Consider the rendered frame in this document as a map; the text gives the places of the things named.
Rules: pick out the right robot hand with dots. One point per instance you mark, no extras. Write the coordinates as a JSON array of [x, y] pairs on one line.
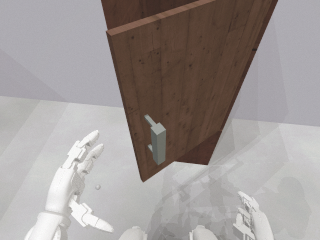
[[256, 226]]

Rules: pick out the cupboard door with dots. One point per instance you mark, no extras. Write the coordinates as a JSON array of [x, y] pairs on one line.
[[182, 68]]

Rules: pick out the left robot hand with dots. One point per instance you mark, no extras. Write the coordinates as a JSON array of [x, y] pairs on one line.
[[70, 178]]

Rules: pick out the robot right thigh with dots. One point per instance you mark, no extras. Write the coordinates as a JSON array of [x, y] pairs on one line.
[[201, 234]]

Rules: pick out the handle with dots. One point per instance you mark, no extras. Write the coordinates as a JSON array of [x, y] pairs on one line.
[[158, 140]]

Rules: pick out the right robot shin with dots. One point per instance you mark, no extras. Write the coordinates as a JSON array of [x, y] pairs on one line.
[[200, 227]]

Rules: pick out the left robot forearm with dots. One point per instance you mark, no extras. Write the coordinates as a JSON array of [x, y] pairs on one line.
[[49, 226]]

